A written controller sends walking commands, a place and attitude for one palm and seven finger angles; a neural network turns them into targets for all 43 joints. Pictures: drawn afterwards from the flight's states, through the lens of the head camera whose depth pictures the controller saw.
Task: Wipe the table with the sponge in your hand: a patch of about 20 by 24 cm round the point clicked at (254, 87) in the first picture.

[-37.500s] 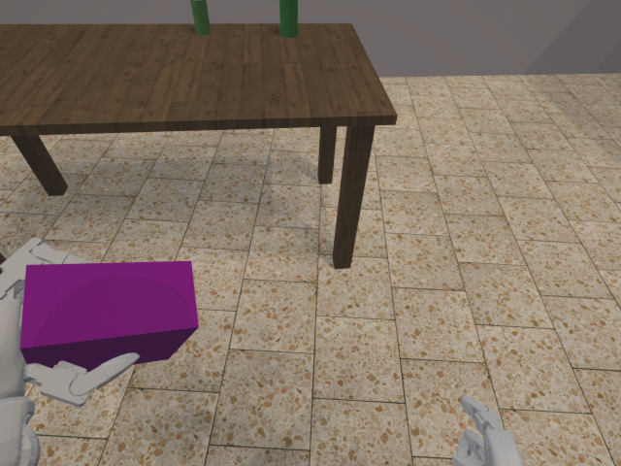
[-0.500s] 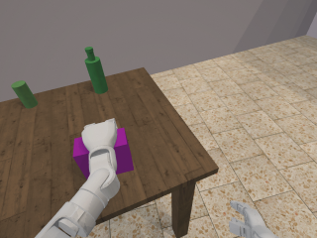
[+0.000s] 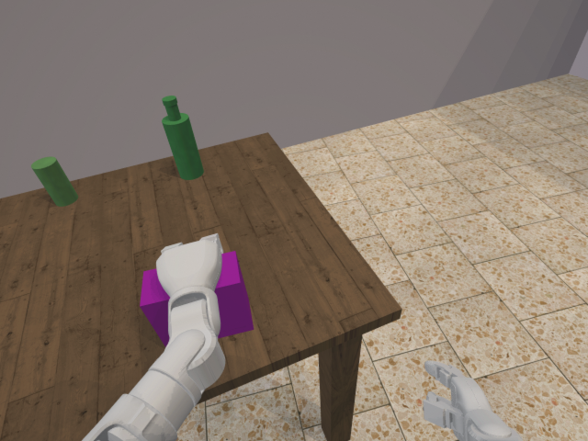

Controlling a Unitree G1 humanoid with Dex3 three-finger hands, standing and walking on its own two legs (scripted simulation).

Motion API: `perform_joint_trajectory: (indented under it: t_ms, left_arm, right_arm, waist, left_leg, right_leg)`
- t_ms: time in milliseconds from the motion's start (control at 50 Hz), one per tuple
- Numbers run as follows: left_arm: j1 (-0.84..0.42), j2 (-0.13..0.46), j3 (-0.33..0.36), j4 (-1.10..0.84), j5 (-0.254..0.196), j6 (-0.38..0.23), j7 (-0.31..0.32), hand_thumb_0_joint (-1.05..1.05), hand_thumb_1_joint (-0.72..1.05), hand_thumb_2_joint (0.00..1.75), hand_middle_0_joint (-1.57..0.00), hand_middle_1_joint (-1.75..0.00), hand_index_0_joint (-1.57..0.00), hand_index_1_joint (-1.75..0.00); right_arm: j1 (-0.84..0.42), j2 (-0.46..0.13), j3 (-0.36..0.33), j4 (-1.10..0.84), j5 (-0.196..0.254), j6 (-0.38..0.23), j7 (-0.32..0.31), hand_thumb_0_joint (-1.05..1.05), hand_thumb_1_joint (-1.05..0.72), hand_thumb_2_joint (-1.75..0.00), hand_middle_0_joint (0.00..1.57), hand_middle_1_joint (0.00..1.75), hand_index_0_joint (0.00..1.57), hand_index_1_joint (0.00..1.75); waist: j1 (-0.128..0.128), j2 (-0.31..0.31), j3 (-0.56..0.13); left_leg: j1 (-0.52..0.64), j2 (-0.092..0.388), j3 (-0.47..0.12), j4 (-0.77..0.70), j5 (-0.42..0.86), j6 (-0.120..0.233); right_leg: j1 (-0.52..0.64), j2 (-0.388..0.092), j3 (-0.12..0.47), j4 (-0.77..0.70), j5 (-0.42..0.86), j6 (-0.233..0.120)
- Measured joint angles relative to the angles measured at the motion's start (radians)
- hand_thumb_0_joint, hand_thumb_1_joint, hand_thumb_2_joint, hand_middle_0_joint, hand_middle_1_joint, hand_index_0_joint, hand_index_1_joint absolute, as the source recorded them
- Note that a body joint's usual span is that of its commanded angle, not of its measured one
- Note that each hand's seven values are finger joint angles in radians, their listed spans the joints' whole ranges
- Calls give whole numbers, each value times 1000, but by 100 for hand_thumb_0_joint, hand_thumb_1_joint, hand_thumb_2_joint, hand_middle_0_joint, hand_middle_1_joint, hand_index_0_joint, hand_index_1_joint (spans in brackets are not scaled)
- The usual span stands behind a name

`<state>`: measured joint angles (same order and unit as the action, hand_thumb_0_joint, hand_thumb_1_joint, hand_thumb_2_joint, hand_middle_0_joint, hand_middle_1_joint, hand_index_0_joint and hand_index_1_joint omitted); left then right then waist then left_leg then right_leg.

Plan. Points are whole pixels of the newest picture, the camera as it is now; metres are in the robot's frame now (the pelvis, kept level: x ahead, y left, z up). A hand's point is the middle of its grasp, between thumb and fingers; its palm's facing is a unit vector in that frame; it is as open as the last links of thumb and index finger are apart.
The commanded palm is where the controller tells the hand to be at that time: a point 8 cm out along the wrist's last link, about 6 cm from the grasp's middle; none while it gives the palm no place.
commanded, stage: wipe back along the third lane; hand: left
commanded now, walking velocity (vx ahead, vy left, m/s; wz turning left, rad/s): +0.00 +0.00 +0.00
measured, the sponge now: (204, 310) +0.32 +0.19 +0.00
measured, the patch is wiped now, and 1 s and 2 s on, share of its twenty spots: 1.00 1.00 1.00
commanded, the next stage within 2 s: slide back across to the middle lane in 0.34 s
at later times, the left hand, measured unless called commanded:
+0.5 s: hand (202, 288) +0.32 +0.18 +0.06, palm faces +0.04 -0.06 -1.00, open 10.5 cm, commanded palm +0.27 +0.17 +0.09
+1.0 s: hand (178, 296) +0.29 +0.20 +0.07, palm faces +0.06 -0.16 -0.99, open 10.5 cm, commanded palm +0.24 +0.22 +0.11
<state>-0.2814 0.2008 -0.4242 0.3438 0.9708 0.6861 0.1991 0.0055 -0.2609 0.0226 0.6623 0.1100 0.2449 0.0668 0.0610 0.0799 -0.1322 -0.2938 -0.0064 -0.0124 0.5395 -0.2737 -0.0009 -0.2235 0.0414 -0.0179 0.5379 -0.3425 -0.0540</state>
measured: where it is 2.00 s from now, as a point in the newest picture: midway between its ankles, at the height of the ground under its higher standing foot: outside the picture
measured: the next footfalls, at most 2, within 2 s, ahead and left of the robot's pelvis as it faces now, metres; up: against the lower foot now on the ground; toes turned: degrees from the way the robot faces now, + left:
none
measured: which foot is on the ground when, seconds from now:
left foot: down 0.00-1.00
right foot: down 0.00-1.00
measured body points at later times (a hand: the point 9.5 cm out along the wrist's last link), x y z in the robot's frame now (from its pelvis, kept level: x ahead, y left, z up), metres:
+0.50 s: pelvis +0.00 +0.00 +0.00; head -0.03 -0.03 +0.45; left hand +0.31 +0.18 +0.11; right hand +0.23 -0.21 -0.08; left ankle +0.00 +0.12 -0.73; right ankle -0.04 -0.09 -0.73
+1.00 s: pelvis +0.00 +0.00 +0.00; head -0.04 -0.04 +0.45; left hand +0.29 +0.21 +0.12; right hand +0.24 -0.22 -0.07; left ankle +0.00 +0.12 -0.73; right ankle -0.04 -0.09 -0.73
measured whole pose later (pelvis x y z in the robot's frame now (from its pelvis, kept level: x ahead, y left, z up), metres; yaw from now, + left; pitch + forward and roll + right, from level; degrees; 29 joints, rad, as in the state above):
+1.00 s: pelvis +0.00 +0.00 +0.00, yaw -2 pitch +0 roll +1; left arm -0.09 0.29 -0.28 0.10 0.94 0.62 0.13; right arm -0.01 -0.26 0.04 0.64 0.10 0.20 0.02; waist 0.06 0.08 -0.10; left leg -0.24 0.01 0.01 0.52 -0.27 -0.01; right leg -0.18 0.05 0.01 0.52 -0.34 -0.06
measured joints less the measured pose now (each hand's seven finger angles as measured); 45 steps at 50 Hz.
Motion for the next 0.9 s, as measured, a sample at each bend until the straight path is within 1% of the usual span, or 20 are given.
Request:
perform_joint_trajectory:
  t_ms: [240,360,480,600,700,780,900]
  left_arm:
    - [8,-3,4,-20,12,-1,-9,0,-50,105,-61,-136,-64,-135]
    - [39,2,7,-53,16,-2,3,0,-50,105,-61,-137,-64,-136]
    - [17,1,-7,-41,16,19,-7,0,-50,105,-61,-137,-64,-136]
    - [49,21,38,-78,-11,-10,-14,0,-50,105,-61,-136,-65,-135]
    - [91,35,59,-131,-15,-19,-23,0,-50,105,-61,-136,-65,-135]
    - [119,47,76,-174,-22,-23,-37,0,-50,105,-62,-135,-65,-134]
    - [162,68,117,-225,-35,-45,-56,0,-51,105,-63,-134,-66,-134]
  right_arm:
    - [-7,3,1,-5,-4,0,2,2,-91,-90,19,30,20,29]
    - [1,2,1,-7,-4,4,8,2,-91,-90,19,30,20,29]
    - [-2,-1,0,-4,-1,4,4,2,-91,-90,19,30,20,29]
    - [-2,5,6,-6,-3,0,-6,2,-91,-90,19,30,20,29]
    - [2,4,9,-11,-4,-7,-10,2,-91,-90,19,30,20,29]
    - [-3,2,10,-14,-6,-14,-16,2,-91,-90,19,30,20,29]
    - [-9,1,14,-17,-10,-28,-31,2,-91,-90,19,30,20,29]
  waist:
    - [8,-1,-4]
    - [4,-3,-8]
    - [0,-5,1]
    - [-7,-3,2]
    - [-10,-4,7]
    - [-10,-2,15]
    - [-6,-1,23]
  left_leg:
    - [-13,0,-2,13,-9,-1]
    - [-12,1,1,21,-15,0]
    - [-14,-1,0,24,-14,1]
    - [-1,2,11,14,-10,2]
    - [18,4,17,5,-10,1]
    - [32,5,20,-3,-7,1]
    - [49,9,23,-16,-2,-1]
  right_leg:
    - [-11,0,-2,12,-9,-1]
    - [-10,1,1,18,-13,0]
    - [-12,-1,0,22,-13,1]
    - [-7,2,11,17,-7,2]
    - [11,3,17,9,-5,1]
    - [23,4,21,3,-3,1]
    - [36,8,24,-8,3,-1]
